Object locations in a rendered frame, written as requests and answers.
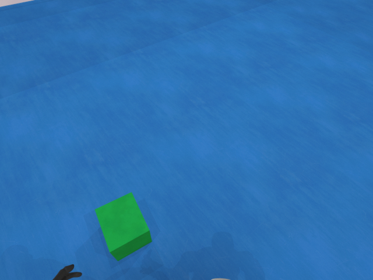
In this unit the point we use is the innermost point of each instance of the left robot hand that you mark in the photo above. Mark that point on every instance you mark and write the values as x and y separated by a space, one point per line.
65 275

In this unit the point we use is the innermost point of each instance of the carton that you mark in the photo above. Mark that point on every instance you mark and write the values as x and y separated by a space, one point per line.
123 225

